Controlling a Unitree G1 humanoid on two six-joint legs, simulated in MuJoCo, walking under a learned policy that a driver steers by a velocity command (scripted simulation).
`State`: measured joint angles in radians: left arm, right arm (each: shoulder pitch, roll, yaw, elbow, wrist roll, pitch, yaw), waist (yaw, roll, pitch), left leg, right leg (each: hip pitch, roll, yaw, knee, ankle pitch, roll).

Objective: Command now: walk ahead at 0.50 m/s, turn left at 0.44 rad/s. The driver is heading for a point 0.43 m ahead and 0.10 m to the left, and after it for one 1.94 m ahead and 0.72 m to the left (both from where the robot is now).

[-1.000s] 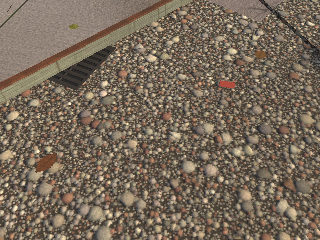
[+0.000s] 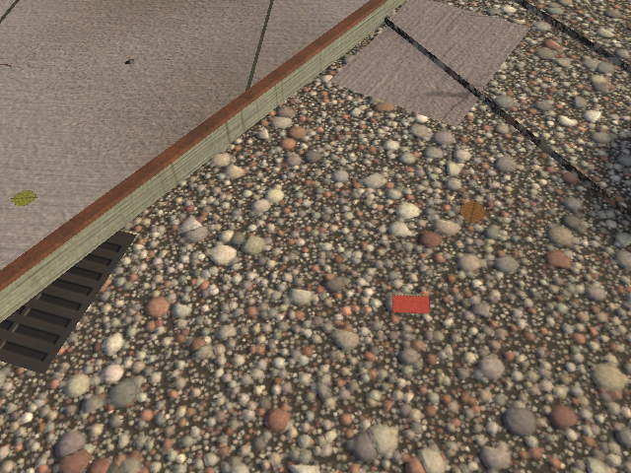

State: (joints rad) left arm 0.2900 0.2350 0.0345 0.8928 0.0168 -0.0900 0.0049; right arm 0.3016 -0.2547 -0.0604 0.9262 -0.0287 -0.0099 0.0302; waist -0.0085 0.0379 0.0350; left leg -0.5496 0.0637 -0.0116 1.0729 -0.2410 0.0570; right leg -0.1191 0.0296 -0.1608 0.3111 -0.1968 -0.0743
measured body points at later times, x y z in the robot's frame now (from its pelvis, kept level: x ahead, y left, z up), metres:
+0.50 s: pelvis +0.24 +0.08 -0.01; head +0.28 +0.10 +0.44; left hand +0.28 +0.36 -0.13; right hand +0.40 -0.17 -0.13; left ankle +0.25 +0.12 -0.75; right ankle +0.29 -0.08 -0.66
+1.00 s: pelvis +0.39 +0.08 -0.01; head +0.44 +0.08 +0.44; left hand +0.37 +0.37 -0.11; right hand +0.60 -0.11 -0.15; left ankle +0.28 +0.16 -0.68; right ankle +0.50 +0.05 -0.75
